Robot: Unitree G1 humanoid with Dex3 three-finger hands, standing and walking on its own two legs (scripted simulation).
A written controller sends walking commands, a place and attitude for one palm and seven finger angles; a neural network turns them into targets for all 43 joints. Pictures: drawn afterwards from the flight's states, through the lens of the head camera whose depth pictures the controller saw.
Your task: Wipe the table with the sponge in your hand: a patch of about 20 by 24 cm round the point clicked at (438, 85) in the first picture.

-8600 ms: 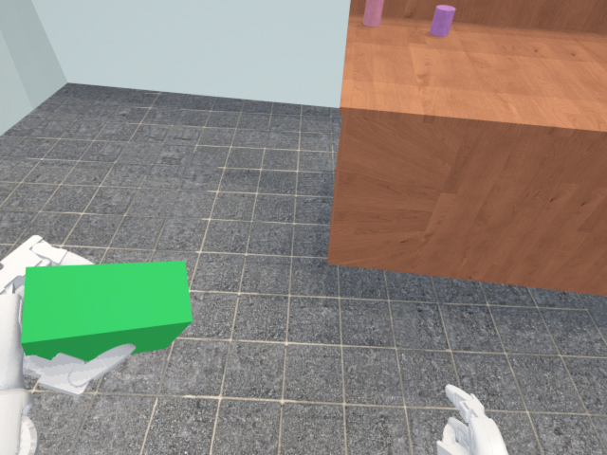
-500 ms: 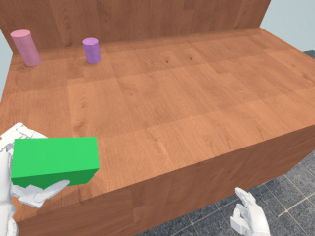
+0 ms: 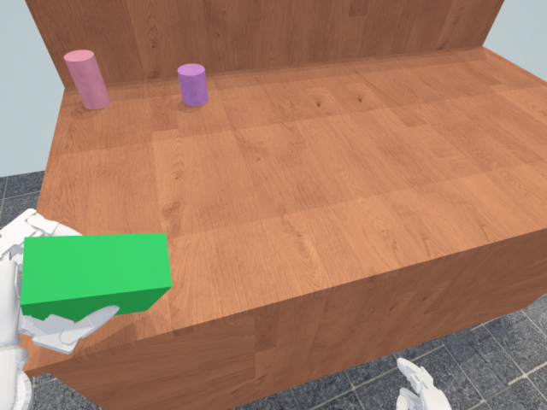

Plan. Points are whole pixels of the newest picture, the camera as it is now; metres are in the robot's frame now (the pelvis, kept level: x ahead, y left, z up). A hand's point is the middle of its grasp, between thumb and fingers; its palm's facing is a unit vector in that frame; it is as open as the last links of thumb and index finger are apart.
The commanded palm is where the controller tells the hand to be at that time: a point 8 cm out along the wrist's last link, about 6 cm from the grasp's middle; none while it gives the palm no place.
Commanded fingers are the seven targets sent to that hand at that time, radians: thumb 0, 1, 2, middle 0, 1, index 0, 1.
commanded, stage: come to a stop and stand still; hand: left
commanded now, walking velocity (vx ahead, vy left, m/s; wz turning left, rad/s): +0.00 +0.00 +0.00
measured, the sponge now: (118, 278) +0.22 +0.21 +0.13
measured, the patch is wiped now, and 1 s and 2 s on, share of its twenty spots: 0.00 0.00 0.00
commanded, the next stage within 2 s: look again from close up in 0.02 s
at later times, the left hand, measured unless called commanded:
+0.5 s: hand (86, 238) +0.27 +0.27 +0.14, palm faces +0.32 -0.85 -0.42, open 10.3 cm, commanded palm +0.21 +0.29 +0.17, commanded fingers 0.00 0.10 1.30 -1.20 -1.60 -1.20 -1.60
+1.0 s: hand (134, 230) +0.28 +0.21 +0.15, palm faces +0.25 -0.87 -0.42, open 10.3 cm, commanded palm +0.22 +0.25 +0.17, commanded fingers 0.00 0.10 1.30 -1.20 -1.60 -1.20 -1.60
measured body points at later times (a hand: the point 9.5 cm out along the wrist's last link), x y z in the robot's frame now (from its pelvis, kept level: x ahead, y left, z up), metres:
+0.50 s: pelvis +0.05 +0.02 +0.00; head +0.09 +0.04 +0.45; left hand +0.25 +0.31 +0.16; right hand +0.22 -0.20 -0.08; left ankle +0.05 +0.09 -0.74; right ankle +0.05 -0.12 -0.74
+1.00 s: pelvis +0.04 -0.02 -0.01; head +0.09 +0.00 +0.44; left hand +0.26 +0.25 +0.18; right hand +0.20 -0.26 -0.08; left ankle +0.05 +0.09 -0.74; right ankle +0.05 -0.10 -0.74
